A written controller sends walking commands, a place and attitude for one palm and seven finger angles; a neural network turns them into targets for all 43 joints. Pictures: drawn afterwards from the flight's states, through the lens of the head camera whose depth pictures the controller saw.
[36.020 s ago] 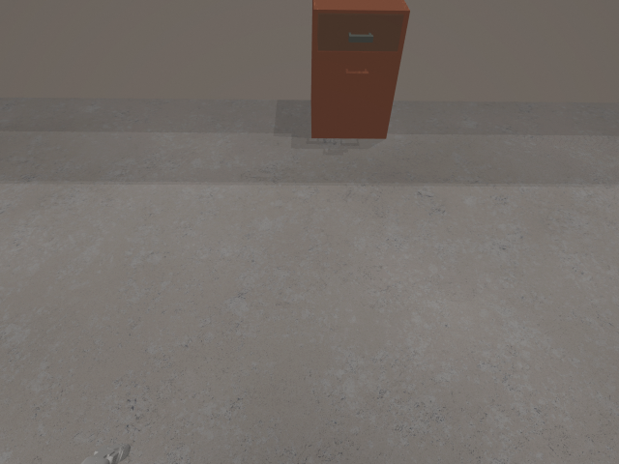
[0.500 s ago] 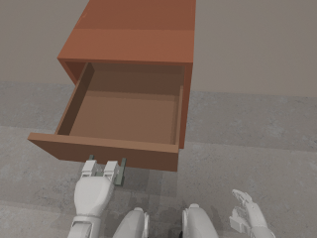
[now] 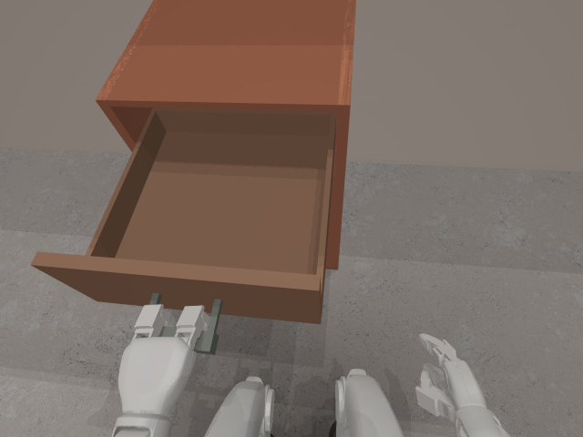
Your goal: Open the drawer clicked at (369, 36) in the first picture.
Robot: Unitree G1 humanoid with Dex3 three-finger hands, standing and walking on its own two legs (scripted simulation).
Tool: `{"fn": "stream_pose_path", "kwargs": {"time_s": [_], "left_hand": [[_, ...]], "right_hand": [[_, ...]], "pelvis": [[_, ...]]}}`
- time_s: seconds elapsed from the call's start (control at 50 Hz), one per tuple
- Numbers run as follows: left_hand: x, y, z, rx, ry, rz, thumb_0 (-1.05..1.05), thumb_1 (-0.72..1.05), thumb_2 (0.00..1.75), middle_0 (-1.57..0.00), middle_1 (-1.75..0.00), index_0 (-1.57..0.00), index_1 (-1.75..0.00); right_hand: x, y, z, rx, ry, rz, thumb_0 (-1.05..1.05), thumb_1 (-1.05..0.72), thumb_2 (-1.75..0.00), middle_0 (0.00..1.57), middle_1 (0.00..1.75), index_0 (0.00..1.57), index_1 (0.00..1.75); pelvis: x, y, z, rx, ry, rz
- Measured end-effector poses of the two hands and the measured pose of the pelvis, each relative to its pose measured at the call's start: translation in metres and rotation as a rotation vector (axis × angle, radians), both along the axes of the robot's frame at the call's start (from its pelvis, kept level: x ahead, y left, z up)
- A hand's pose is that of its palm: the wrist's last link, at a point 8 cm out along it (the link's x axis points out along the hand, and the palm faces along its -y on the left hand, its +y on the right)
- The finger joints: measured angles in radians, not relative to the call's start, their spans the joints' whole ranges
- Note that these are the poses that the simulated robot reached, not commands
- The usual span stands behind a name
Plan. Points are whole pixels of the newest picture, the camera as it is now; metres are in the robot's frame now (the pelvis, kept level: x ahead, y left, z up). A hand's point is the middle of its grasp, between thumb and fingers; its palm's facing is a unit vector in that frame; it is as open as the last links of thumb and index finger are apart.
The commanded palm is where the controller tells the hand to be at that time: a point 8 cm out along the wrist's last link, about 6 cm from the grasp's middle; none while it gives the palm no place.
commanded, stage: open the thumb to release the handle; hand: left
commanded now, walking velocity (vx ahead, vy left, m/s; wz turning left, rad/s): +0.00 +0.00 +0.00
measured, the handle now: (181, 321) +0.28 +0.18 -0.04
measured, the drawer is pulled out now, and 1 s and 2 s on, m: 0.30 0.30 0.30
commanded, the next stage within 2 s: lift the hand off the handle in 0.52 s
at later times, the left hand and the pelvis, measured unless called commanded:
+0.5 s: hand (176, 370) +0.22 +0.18 -0.05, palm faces -0.05 -0.09 -0.99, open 11.8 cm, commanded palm +0.19 +0.19 -0.01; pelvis -0.01 +0.00 +0.00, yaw +0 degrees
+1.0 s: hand (180, 357) +0.24 +0.18 -0.06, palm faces -0.06 -0.08 -1.00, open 13.8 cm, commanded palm +0.21 +0.19 +0.00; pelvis -0.02 +0.00 +0.01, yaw +0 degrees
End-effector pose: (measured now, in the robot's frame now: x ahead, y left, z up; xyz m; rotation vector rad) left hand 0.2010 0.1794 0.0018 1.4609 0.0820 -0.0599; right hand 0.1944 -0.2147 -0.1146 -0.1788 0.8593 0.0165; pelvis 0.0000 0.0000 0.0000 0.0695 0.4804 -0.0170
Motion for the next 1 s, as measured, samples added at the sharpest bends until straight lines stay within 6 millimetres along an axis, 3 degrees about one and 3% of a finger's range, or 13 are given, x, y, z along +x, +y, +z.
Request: {"fn": "stream_pose_path", "kwargs": {"time_s": [0.14, 0.24, 0.5, 0.6, 0.74, 1.0], "left_hand": [[0.0, 0.002, -0.002, 0.018, -0.04, -0.023, 0.03, 0.64, 0.77, -0.26, -1.34, -0.37, -1.3], [0.0, 0.003, -0.001, 0.015, -0.049, 0.0, 0.02, 0.53, 0.73, -0.3, -1.31, -0.38, -1.3], [-0.002, 0.003, -0.001, 0.02, -0.04, 0.002, 0.01, -0.18, 0.44, -0.28, -1.22, -0.34, -1.24], [-0.002, 0.004, -0.001, 0.024, -0.054, -0.007, 0.0, -0.37, 0.36, -0.29, -1.22, -0.33, -1.22], [-0.001, 0.004, -0.001, 0.031, -0.052, -0.012, 0.0, -0.47, 0.31, -0.3, -1.21, -0.32, -1.21], [0.016, 0.002, -0.003, 0.026, -0.036, -0.006, 0.0, -0.49, 0.3, -0.34, -1.22, -0.32, -1.2]], "right_hand": [[-0.005, -0.004, -0.011, -0.025, 0.042, 0.007, 0.01, -0.91, -0.9, 0.2, 0.3, 0.2, 0.3], [-0.01, -0.004, -0.014, -0.024, 0.059, 0.0, 0.01, -0.91, -0.9, 0.2, 0.3, 0.2, 0.3], [-0.026, -0.01, -0.003, -0.039, 0.051, -0.036, 0.01, -0.91, -0.9, 0.2, 0.3, 0.2, 0.3], [-0.03, -0.013, -0.003, -0.055, 0.059, -0.046, 0.01, -0.91, -0.9, 0.2, 0.3, 0.2, 0.3], [-0.036, -0.011, -0.003, -0.058, 0.074, -0.063, 0.01, -0.91, -0.9, 0.2, 0.3, 0.2, 0.3], [-0.044, -0.009, 0.002, -0.058, 0.094, -0.079, 0.01, -0.91, -0.9, 0.2, 0.3, 0.2, 0.3]], "pelvis": [[-0.002, 0.0, -0.004, -0.001, 0.009, 0.01], [-0.005, -0.001, -0.004, -0.002, 0.004, 0.012], [-0.014, -0.002, 0.002, -0.009, -0.022, 0.011], [-0.017, 0.0, 0.002, -0.015, -0.024, 0.014], [-0.019, 0.004, 0.004, -0.02, -0.032, 0.014], [-0.019, 0.005, 0.011, -0.024, -0.037, 0.014]]}}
